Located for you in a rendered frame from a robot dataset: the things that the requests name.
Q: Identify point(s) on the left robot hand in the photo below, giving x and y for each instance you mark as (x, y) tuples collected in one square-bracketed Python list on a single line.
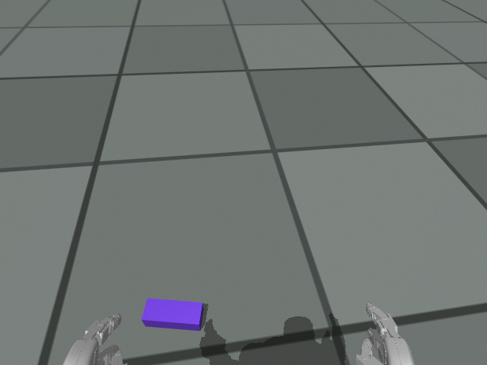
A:
[(86, 350)]

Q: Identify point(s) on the carton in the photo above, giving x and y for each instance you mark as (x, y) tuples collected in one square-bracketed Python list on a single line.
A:
[(173, 314)]

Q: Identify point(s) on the right robot hand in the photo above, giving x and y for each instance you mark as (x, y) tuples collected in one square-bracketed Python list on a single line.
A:
[(392, 349)]

